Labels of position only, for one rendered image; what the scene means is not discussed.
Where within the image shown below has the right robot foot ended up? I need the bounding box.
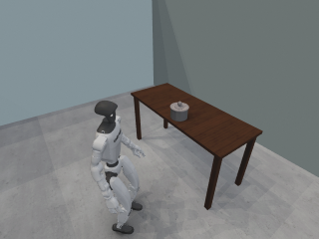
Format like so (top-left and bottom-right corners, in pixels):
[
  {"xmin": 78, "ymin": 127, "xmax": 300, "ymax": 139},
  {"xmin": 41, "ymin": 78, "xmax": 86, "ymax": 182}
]
[{"xmin": 112, "ymin": 223, "xmax": 134, "ymax": 234}]

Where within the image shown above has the left robot forearm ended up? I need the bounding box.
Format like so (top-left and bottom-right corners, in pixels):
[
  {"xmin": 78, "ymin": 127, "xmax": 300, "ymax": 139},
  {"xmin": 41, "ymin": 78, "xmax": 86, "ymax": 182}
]
[{"xmin": 121, "ymin": 132, "xmax": 135, "ymax": 149}]

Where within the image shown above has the pot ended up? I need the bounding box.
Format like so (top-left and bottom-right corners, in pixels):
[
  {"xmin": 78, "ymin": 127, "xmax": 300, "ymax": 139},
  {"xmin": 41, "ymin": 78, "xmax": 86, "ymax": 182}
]
[{"xmin": 170, "ymin": 109, "xmax": 188, "ymax": 121}]

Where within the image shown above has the right robot hand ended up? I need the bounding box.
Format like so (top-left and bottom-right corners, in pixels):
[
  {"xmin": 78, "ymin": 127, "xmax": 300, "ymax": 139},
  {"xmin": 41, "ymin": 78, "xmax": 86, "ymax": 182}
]
[{"xmin": 105, "ymin": 196, "xmax": 124, "ymax": 214}]

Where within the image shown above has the right robot upper arm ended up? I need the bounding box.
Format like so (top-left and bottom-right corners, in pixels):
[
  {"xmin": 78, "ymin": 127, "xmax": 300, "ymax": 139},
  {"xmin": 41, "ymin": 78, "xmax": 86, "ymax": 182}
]
[{"xmin": 90, "ymin": 135, "xmax": 107, "ymax": 173}]

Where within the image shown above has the lid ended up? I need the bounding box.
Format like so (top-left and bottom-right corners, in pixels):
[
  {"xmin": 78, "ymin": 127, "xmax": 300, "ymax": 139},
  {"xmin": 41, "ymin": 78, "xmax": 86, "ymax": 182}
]
[{"xmin": 170, "ymin": 103, "xmax": 189, "ymax": 113}]

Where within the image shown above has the right robot forearm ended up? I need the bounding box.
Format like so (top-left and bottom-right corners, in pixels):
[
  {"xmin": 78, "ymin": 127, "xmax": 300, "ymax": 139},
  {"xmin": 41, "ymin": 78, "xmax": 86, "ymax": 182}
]
[{"xmin": 91, "ymin": 167, "xmax": 114, "ymax": 200}]

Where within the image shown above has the left robot upper arm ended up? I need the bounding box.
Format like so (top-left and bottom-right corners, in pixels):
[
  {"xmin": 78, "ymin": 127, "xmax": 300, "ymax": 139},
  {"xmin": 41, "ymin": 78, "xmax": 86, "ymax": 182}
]
[{"xmin": 111, "ymin": 115, "xmax": 122, "ymax": 123}]

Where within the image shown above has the robot head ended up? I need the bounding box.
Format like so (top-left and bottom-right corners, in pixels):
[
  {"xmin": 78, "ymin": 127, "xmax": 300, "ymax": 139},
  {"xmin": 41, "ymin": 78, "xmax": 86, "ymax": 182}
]
[{"xmin": 94, "ymin": 101, "xmax": 118, "ymax": 134}]

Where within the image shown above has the left robot hand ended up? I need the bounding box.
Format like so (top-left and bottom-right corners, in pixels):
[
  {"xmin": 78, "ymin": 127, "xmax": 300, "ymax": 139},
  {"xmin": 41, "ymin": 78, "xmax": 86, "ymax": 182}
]
[{"xmin": 131, "ymin": 145, "xmax": 146, "ymax": 158}]

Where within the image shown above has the table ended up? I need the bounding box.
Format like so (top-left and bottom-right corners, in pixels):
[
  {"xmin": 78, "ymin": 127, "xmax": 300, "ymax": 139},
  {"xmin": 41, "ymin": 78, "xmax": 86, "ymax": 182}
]
[{"xmin": 131, "ymin": 83, "xmax": 263, "ymax": 210}]

